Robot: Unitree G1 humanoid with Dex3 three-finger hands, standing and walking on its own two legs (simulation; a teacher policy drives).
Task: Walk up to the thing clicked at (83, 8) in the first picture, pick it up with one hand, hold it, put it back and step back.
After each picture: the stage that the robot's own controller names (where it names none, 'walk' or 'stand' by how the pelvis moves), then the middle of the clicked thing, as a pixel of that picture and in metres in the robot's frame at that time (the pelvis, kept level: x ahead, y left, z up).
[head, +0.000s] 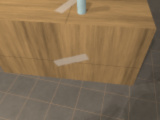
stand; (81, 5) +1.09 +0.03 -0.06
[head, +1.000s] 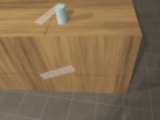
walk; (61, 14) +0.96 +0.22 -0.04
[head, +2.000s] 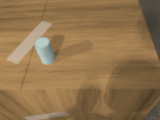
stand; (45, 51) +0.52 +0.24 -0.04
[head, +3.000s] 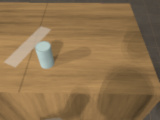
stand; (45, 55) +0.53 +0.21 -0.03
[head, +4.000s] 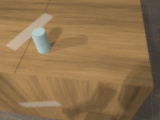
stand; (41, 40) +0.60 +0.23 -0.04
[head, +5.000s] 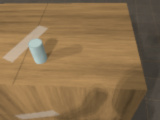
stand; (38, 51) +0.59 +0.25 -0.05
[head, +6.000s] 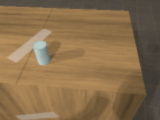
stand; (42, 53) +0.61 +0.24 -0.06
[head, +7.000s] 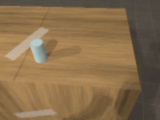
stand; (38, 51) +0.63 +0.26 -0.06
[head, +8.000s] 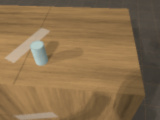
stand; (39, 53) +0.60 +0.25 -0.06
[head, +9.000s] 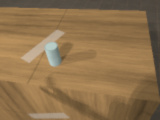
rise first; (53, 54) +0.60 +0.22 -0.06
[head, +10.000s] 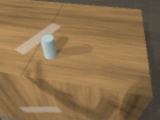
go down; (49, 47) +0.63 +0.21 -0.05
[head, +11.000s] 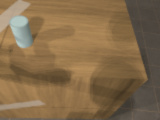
go down; (22, 32) +0.59 +0.22 +0.00
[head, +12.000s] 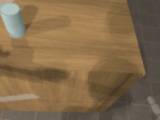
close in; (13, 21) +0.60 +0.22 +0.02
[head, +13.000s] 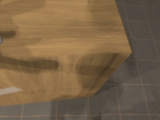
close; out of the picture +0.62 +0.25 +0.05
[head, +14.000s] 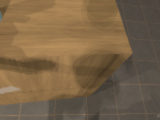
lift; out of the picture +0.61 +0.22 +0.05
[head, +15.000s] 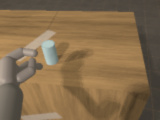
close; (50, 52) +0.62 +0.20 -0.02
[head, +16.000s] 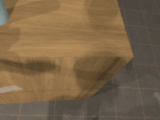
lift; out of the picture +0.61 +0.21 +0.04
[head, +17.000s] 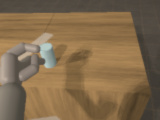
lift; (48, 55) +0.60 +0.20 -0.02
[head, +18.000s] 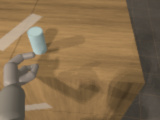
hold; (37, 41) +0.61 +0.20 -0.02
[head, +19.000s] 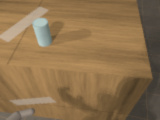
hold; (42, 32) +0.62 +0.20 +0.02
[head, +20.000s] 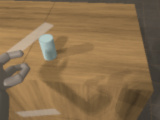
go down; (48, 47) +0.60 +0.19 -0.01
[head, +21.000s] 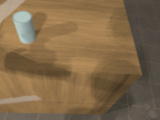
stand; (25, 28) +0.60 +0.19 +0.00
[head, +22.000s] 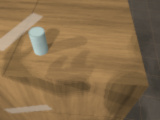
go down; (39, 41) +0.60 +0.19 -0.01
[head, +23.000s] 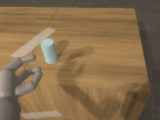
close; (49, 51) +0.61 +0.20 -0.03
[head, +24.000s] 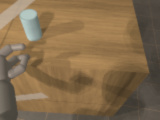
hold; (31, 25) +0.61 +0.20 +0.02
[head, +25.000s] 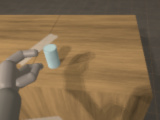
close; (52, 56) +0.61 +0.20 -0.02
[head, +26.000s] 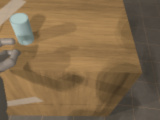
hold; (22, 29) +0.60 +0.21 +0.01
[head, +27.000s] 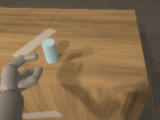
close; (50, 51) +0.62 +0.20 -0.03
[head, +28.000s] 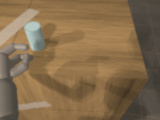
hold; (35, 36) +0.60 +0.20 +0.01
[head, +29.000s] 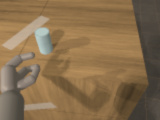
close; (44, 41) +0.62 +0.20 -0.01
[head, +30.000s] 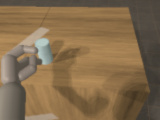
hold; (44, 51) +0.60 +0.20 -0.01
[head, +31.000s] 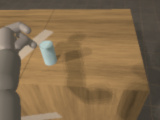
crouch; (48, 53) +0.61 +0.20 -0.03
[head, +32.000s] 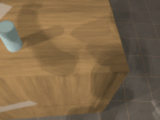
lower; (10, 36) +0.60 +0.21 -0.02
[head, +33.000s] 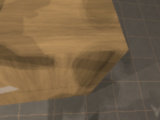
lower; out of the picture +0.62 +0.22 +0.05
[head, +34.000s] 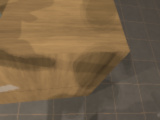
lower; out of the picture +0.62 +0.22 +0.05
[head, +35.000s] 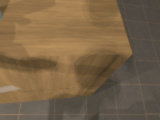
lower; out of the picture +0.61 +0.22 +0.05
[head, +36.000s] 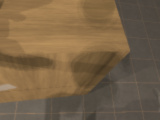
lower; out of the picture +0.62 +0.22 +0.05
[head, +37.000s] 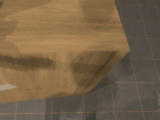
open; out of the picture +0.62 +0.22 +0.06
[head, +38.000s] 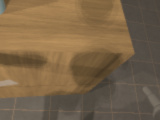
sink last; out of the picture +0.62 +0.21 +0.05
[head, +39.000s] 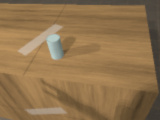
sink last; (55, 47) +0.61 +0.21 -0.01
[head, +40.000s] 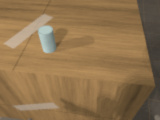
stand; (47, 39) +0.61 +0.19 +0.00
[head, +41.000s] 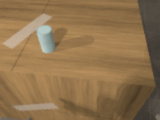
stand; (46, 39) +0.60 +0.20 +0.01
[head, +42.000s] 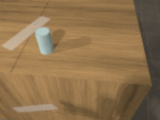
stand; (44, 41) +0.61 +0.20 +0.00
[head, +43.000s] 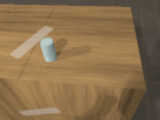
stand; (48, 50) +0.62 +0.21 -0.06
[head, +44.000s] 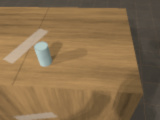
stand; (43, 54) +0.59 +0.23 -0.06
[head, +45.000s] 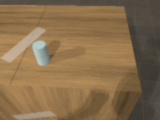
stand; (41, 53) +0.59 +0.23 -0.06
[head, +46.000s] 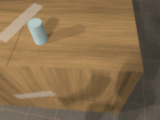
walk; (38, 32) +0.62 +0.24 -0.05
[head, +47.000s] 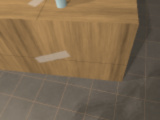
walk; out of the picture +0.98 +0.18 -0.04
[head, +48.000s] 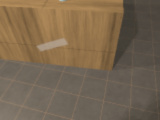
stand; out of the picture +1.24 +0.20 -0.04
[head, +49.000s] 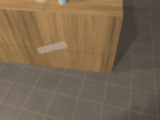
stand; out of the picture +1.23 +0.19 -0.06
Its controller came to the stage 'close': yes
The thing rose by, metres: 0.00
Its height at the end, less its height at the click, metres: +0.00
